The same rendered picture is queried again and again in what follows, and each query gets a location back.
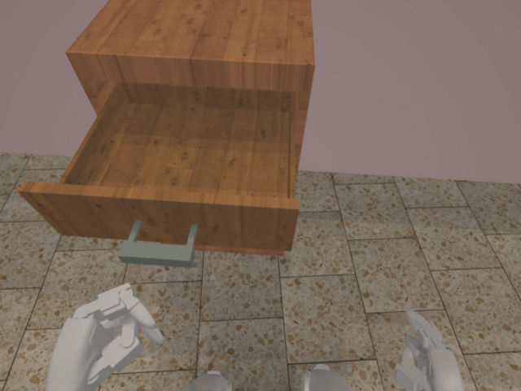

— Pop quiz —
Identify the left robot hand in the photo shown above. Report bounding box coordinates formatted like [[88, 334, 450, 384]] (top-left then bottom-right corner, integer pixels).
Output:
[[46, 283, 165, 391]]

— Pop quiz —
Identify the robot right shin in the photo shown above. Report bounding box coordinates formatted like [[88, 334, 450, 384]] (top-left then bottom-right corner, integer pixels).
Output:
[[314, 364, 330, 371]]

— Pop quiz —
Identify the right robot hand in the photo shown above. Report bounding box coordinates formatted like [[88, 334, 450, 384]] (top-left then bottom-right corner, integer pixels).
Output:
[[396, 309, 465, 391]]

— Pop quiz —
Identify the cabinet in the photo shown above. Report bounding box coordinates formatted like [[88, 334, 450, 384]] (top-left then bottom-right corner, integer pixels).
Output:
[[65, 0, 315, 257]]

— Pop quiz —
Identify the drawer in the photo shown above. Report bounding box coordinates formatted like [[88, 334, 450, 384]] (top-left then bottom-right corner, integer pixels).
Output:
[[18, 81, 300, 251]]

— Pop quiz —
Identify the handle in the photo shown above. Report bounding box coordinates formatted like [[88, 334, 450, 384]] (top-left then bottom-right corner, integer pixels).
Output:
[[118, 221, 198, 268]]

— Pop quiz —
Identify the robot left thigh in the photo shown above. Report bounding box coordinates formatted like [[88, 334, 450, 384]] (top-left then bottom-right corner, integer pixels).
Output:
[[187, 374, 232, 391]]

